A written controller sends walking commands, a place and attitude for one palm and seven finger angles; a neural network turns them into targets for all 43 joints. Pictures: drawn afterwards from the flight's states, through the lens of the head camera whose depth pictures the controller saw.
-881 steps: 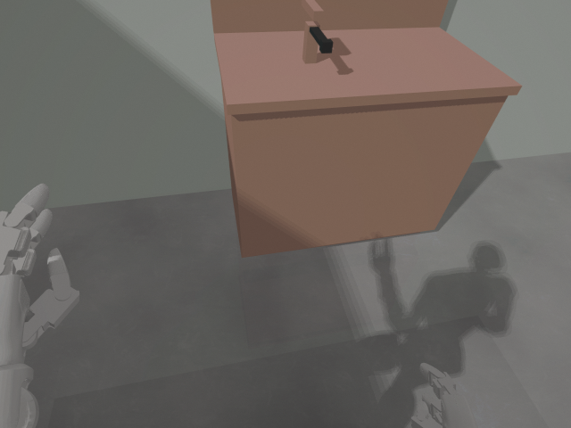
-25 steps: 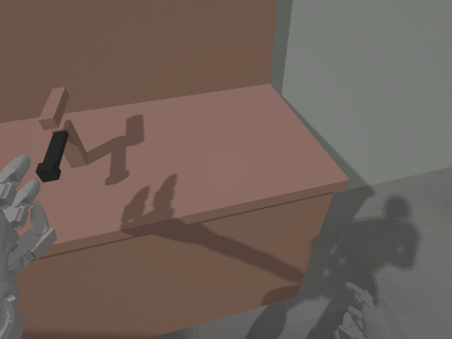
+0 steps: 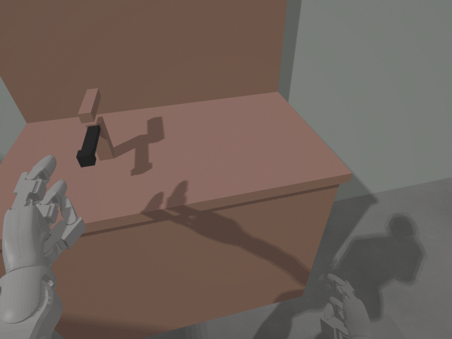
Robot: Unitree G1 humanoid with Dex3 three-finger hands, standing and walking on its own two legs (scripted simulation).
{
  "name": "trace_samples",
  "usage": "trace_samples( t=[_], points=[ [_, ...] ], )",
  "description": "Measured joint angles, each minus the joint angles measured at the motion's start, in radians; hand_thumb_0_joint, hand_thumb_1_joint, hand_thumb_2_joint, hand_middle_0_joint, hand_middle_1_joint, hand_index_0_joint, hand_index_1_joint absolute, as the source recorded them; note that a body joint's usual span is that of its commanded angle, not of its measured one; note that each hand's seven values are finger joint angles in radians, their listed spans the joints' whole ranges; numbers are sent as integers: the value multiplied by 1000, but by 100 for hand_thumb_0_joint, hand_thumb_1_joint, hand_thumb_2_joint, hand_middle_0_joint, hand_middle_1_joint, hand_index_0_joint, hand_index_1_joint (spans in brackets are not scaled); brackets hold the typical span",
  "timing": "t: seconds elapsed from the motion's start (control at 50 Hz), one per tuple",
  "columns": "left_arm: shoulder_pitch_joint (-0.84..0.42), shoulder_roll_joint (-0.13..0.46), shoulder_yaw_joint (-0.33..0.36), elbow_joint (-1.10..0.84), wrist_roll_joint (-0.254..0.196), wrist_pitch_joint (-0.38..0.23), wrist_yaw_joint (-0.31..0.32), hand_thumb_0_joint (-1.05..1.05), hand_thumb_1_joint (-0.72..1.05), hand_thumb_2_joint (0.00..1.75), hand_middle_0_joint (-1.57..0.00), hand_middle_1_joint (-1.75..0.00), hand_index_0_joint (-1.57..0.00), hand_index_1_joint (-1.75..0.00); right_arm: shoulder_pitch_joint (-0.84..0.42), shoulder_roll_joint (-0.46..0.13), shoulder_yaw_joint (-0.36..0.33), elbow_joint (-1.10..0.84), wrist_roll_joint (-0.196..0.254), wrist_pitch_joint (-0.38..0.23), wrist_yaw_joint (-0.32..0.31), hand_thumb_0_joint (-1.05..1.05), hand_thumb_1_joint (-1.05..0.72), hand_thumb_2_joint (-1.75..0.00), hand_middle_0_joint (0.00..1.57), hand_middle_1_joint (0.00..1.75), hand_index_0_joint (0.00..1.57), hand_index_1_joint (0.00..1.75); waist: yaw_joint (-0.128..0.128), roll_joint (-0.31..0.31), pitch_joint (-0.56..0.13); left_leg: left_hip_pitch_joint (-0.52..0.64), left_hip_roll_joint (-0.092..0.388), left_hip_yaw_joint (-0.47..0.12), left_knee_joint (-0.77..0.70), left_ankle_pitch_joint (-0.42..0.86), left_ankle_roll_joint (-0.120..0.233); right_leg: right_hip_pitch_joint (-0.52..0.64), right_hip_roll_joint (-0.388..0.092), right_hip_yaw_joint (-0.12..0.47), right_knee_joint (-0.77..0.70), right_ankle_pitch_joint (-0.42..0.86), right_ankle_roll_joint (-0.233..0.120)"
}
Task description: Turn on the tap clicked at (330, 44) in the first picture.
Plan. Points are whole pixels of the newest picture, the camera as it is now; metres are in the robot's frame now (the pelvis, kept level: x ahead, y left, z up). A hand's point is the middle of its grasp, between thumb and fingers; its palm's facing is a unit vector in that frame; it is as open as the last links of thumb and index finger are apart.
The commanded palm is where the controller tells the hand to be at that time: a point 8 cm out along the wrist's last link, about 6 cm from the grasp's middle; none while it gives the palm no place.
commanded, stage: turn the palm inward beside the body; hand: left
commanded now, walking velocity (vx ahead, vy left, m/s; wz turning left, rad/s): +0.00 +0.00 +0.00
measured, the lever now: (86, 157) +0.40 +0.37 +0.13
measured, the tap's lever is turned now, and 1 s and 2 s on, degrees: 0 0 0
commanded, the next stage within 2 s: reach beside the lever's end, fingers flat in 0.78 s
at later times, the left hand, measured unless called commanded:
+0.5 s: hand (77, 216) +0.20 +0.25 +0.19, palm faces +0.52 -0.85 -0.07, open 7.4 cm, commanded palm +0.15 +0.28 +0.19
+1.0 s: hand (94, 214) +0.21 +0.23 +0.19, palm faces +0.52 -0.85 -0.08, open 7.4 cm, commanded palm +0.17 +0.28 +0.19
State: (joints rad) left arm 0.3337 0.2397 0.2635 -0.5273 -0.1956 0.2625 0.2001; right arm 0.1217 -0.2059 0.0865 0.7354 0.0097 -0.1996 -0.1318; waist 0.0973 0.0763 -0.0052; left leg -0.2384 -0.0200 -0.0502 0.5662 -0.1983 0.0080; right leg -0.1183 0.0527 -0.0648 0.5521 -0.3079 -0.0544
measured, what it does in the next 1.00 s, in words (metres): stands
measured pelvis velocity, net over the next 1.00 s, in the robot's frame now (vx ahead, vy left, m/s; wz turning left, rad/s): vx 0.02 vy -0.01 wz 0.01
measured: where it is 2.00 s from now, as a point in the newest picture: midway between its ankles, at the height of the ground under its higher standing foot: outside the picture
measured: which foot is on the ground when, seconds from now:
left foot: down 0.00-1.00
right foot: down 0.00-1.00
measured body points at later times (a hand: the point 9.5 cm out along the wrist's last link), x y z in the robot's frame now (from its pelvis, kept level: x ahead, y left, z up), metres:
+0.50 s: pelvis +0.02 +0.01 +0.01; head -0.04 -0.01 +0.45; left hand +0.17 +0.29 +0.19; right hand +0.26 -0.17 -0.05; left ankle +0.08 +0.11 -0.73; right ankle +0.01 -0.08 -0.73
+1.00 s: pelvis +0.02 -0.01 +0.01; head -0.04 -0.04 +0.45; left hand +0.18 +0.27 +0.19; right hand +0.25 -0.21 -0.06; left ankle +0.08 +0.11 -0.73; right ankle +0.01 -0.08 -0.73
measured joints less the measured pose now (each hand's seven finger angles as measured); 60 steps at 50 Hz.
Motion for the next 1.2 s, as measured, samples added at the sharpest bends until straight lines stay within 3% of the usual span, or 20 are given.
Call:
trace_samples(
  t=[0.44, 0.68, 0.96, 1.2],
  points=[
    [8, -32, -12, -78, -27, 104, 5, 2, 89, 90, -21, -30, -20, -30, -40, 7, 8, 10, -2, 0, 1, 2, -90, -89, 20, 30, 20, 30, 26, -11, 7, 52, -21, -1, -45, 5, 16, 58, -20, -1, -52, 6, 15],
    [14, -32, -7, -97, -37, 146, -11, 2, 89, 90, -21, -30, -20, -30, -39, 0, 5, -20, -2, 35, 25, 2, -90, -89, 20, 30, 20, 30, 26, -17, -13, 68, -24, 8, -73, -3, 11, 65, -25, 10, -65, -8, 10],
    [11, -30, 0, -67, -44, 133, -3, 2, 89, 90, -21, -30, -20, -30, -20, -19, -9, -14, 9, 45, 19, 2, -90, -89, 20, 30, 20, 30, 14, -3, -13, 69, -2, -6, -65, -1, -11, 70, 0, -2, -64, -4, -13],
    [-160, 12, 95, 173, -47, 91, -11, 2, 89, 90, -20, -30, -20, -30, -11, -20, -20, 31, 18, 19, -26, 2, -90, -89, 20, 30, 20, 30, 2, 13, 12, 50, 25, -29, -58, 6, -23, 68, 30, -21, -90, 19, -31]
  ],
)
